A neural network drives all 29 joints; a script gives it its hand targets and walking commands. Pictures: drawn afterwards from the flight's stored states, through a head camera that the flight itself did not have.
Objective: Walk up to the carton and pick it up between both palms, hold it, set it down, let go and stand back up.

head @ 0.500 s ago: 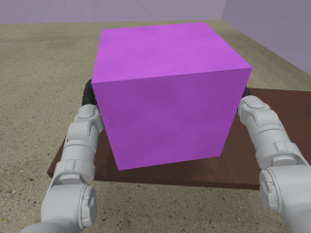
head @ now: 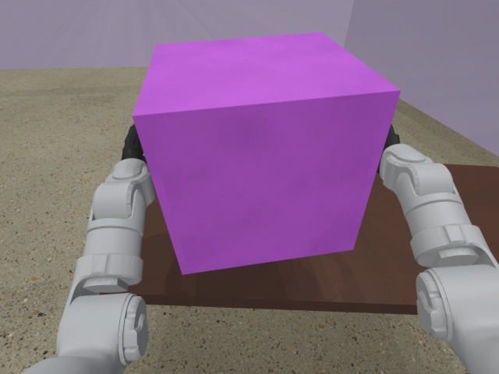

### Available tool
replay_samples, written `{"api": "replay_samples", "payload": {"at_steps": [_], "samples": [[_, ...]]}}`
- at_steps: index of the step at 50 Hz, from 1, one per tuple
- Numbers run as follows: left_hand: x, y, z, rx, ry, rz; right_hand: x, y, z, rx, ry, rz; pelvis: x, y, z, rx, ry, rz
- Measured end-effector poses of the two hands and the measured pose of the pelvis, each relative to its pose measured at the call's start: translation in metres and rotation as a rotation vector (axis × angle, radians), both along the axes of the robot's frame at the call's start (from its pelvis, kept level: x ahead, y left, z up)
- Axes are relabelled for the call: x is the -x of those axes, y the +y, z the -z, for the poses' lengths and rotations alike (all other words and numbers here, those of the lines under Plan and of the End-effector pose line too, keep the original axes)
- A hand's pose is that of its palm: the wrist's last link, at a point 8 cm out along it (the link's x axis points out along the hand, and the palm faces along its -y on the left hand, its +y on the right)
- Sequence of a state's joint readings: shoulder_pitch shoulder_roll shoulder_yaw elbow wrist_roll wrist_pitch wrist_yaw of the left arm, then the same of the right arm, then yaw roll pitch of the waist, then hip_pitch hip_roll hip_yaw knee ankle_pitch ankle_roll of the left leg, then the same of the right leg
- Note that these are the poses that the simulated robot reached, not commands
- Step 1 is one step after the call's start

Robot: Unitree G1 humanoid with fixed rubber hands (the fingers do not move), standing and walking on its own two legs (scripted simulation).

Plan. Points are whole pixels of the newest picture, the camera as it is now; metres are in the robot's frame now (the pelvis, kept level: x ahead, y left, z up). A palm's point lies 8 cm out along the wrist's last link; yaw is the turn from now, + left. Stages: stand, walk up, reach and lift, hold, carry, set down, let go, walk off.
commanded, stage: reach and lift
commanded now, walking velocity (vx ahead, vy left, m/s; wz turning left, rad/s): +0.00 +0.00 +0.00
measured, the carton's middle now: (255, 147) +0.45 +0.02 +0.20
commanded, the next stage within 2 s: hold in 0.36 s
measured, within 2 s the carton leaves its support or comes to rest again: neither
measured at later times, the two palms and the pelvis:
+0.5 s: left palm (135, 153) +0.38 +0.22 +0.22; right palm (384, 145) +0.39 -0.18 +0.25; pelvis +0.00 +0.00 +0.00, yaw +0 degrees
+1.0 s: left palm (131, 147) +0.37 +0.21 +0.24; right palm (392, 145) +0.38 -0.18 +0.26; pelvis +0.00 +0.00 +0.00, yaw +0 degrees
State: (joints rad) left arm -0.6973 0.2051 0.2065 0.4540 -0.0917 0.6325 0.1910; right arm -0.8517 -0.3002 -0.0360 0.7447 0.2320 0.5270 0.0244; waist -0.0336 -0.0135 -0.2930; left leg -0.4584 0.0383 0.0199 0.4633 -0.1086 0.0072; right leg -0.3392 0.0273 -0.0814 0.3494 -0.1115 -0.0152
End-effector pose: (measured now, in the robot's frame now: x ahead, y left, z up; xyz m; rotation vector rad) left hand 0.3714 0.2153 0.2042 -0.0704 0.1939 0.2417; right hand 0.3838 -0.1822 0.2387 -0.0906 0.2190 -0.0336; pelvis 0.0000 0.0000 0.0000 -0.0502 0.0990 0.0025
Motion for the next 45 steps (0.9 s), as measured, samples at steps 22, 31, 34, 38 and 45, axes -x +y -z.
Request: {"api": "replay_samples", "payload": {"at_steps": [22, 31, 34, 38, 45], "samples": [[-0.008, 0.002, -0.019, -0.016, -0.017, -0.001, -0.008, 0.001, -0.012, -0.022, -0.013, 0.002, -0.002, 0.0, 0.0, -0.001, 0.003, -0.003], [-0.01, 0.001, -0.015, -0.019, 0.019, 0.001, -0.009, 0.0, -0.006, -0.039, 0.025, 0.009, -0.004, -0.001, 0.0, -0.001, 0.005, -0.003], [-0.009, 0.0, -0.016, -0.024, 0.024, 0.003, -0.008, 0.0, -0.007, -0.051, 0.029, 0.013, -0.004, -0.001, 0.0, -0.001, 0.005, -0.003], [-0.007, 0.001, -0.024, -0.033, 0.012, 0.004, -0.005, 0.0, -0.012, -0.066, 0.016, 0.013, -0.003, -0.001, 0.0, -0.001, 0.004, -0.003], [0.0, -0.001, -0.036, -0.049, 0.001, 0.006, 0.002, -0.002, -0.018, -0.079, 0.005, 0.014, -0.001, 0.0, 0.0, 0.0, 0.001, -0.004]]}}
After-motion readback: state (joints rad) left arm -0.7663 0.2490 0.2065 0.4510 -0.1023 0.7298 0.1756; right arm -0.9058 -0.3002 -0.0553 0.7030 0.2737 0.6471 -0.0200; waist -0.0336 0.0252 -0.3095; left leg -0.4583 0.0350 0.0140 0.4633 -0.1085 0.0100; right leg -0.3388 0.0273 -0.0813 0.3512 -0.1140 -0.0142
